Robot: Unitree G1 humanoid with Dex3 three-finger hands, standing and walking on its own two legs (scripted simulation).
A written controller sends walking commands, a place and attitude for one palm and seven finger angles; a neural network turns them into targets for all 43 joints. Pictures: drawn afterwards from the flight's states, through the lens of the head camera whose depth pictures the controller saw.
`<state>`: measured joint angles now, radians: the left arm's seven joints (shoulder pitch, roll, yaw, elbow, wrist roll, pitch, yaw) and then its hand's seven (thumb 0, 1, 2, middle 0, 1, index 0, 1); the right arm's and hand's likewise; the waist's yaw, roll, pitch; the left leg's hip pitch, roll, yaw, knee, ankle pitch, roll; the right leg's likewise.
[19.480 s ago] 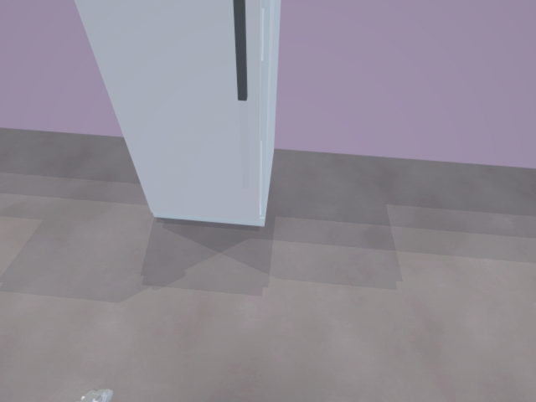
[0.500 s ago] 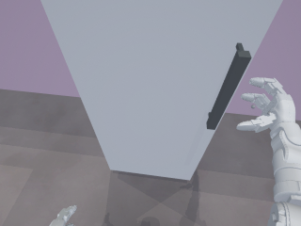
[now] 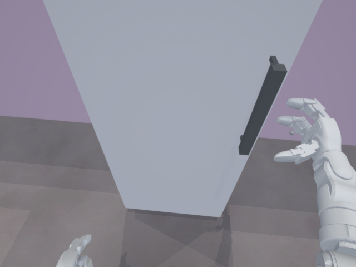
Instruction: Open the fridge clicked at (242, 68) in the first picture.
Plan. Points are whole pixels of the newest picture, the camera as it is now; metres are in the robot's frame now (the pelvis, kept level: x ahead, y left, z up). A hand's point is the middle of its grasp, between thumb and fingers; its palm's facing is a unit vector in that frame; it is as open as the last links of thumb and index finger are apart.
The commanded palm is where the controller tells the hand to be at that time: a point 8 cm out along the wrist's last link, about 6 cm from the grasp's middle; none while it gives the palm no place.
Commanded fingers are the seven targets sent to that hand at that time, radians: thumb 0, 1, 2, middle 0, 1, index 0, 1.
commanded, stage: move the hooked fingers beside the handle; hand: right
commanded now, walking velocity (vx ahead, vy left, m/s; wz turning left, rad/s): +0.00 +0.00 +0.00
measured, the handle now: (256, 111) +0.47 -0.15 +0.12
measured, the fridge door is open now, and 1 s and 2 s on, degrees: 0 0 0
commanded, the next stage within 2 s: none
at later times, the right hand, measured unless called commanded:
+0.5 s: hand (292, 132) +0.41 -0.22 +0.11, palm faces +0.02 +1.00 +0.01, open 14.0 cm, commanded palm +0.38 -0.28 +0.13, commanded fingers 0.00 0.50 -0.30 0.30 1.20 0.30 1.20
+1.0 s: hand (294, 133) +0.39 -0.22 +0.13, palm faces +0.01 +1.00 +0.00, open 14.0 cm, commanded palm +0.37 -0.27 +0.12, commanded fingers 0.00 0.50 -0.30 0.30 1.20 0.30 1.20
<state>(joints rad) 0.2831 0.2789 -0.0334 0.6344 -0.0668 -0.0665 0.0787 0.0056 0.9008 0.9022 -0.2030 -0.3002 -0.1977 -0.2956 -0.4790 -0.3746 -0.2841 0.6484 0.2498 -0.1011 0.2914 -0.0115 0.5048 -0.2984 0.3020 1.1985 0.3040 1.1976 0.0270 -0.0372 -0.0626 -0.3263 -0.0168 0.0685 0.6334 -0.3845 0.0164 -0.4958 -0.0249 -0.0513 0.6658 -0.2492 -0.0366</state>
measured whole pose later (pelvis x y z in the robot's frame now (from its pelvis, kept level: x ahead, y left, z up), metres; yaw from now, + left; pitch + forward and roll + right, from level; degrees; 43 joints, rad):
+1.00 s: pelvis +0.00 -0.01 +0.00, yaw +0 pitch +5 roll +2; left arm 0.28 0.27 -0.04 0.63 -0.06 -0.07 0.08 0.01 0.90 0.90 -0.20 -0.30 -0.20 -0.30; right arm -0.49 -0.36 -0.25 0.63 0.24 -0.12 0.26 -0.01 0.51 -0.30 0.30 1.20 0.30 1.20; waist 0.02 -0.04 -0.05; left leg -0.34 -0.01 0.07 0.65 -0.39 0.00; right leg -0.51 -0.02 -0.05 0.69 -0.26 -0.05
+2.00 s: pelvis -0.01 +0.00 +0.00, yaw +0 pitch +5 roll +2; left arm 0.31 0.28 -0.04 0.64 -0.07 -0.06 0.08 0.01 0.90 0.90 -0.20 -0.30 -0.20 -0.30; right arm -0.52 -0.38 -0.28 0.70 0.25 -0.15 0.29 -0.01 0.50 -0.30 0.30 1.20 0.30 1.20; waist 0.03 -0.04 -0.06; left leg -0.36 -0.02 0.07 0.65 -0.38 0.02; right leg -0.53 -0.03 -0.05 0.69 -0.25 -0.04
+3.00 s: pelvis +0.00 +0.01 +0.00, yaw +1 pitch +5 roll +1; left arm 0.31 0.26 -0.03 0.66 -0.06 -0.05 0.06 0.01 0.90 0.90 -0.20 -0.30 -0.20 -0.30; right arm -0.51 -0.33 -0.24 0.68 0.21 -0.14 0.17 -0.01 0.50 -0.30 0.30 1.20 0.30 1.20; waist 0.05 -0.04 -0.06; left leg -0.33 -0.03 0.06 0.64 -0.39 0.03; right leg -0.49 -0.03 -0.05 0.67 -0.25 -0.03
